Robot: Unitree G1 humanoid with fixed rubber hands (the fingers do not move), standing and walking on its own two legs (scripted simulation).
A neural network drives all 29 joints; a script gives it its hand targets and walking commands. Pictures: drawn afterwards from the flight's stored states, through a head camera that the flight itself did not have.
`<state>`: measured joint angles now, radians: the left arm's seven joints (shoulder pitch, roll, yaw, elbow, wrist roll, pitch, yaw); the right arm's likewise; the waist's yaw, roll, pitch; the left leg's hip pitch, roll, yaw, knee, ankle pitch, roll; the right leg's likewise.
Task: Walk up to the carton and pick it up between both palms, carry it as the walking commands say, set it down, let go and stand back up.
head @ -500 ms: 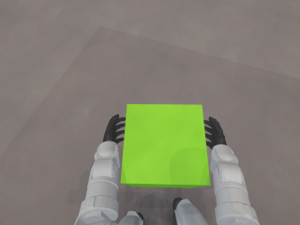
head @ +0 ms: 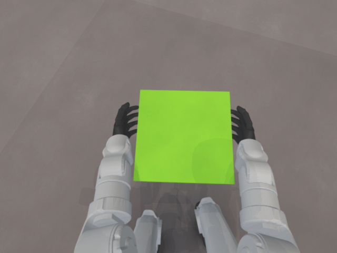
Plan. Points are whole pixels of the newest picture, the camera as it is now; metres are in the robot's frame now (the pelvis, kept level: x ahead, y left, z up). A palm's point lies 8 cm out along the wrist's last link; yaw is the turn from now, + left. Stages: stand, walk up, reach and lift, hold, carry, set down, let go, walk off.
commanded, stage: set down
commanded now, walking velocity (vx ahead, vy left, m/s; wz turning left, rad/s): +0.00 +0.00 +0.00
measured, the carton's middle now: (181, 144) +0.39 -0.04 -0.14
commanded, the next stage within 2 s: none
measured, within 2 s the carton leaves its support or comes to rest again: neither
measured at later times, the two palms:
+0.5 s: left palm (130, 137) +0.43 +0.11 -0.15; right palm (233, 139) +0.39 -0.19 -0.16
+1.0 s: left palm (136, 139) +0.45 +0.10 -0.24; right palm (226, 139) +0.41 -0.19 -0.25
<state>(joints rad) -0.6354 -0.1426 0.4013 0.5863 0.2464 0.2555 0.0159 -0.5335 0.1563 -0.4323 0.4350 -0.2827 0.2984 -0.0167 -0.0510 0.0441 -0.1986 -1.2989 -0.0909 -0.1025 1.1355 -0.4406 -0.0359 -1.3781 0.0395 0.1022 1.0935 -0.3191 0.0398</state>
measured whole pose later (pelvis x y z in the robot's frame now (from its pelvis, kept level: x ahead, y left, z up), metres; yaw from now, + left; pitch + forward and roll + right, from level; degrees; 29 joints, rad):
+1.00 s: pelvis -0.04 +0.01 -0.15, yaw +2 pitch +45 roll +2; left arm -0.99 -0.02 0.37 0.78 0.13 0.22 0.12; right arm -0.91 -0.01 -0.44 0.66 -0.19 0.27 -0.05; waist -0.06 0.05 -0.16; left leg -1.91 -0.17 -0.09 1.71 -0.58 -0.07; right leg -1.99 0.09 0.13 1.65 -0.44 0.09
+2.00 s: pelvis -0.05 +0.00 -0.26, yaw +4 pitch +44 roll +1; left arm -1.30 0.10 0.30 0.91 0.05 0.20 0.18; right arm -1.22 -0.16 -0.40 0.82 -0.11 0.24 -0.07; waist -0.09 0.04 0.12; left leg -2.23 -0.22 -0.09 2.08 -0.63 -0.12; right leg -2.30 0.09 0.10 2.02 -0.49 0.09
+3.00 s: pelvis -0.05 +0.00 -0.28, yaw +5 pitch +41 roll +0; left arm -1.34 0.15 0.25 1.00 0.02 0.15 0.17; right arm -1.26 -0.20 -0.36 0.93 -0.06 0.18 -0.06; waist -0.09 0.06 0.22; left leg -2.24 -0.19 -0.07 2.16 -0.64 -0.09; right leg -2.30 0.03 0.07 2.11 -0.52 0.07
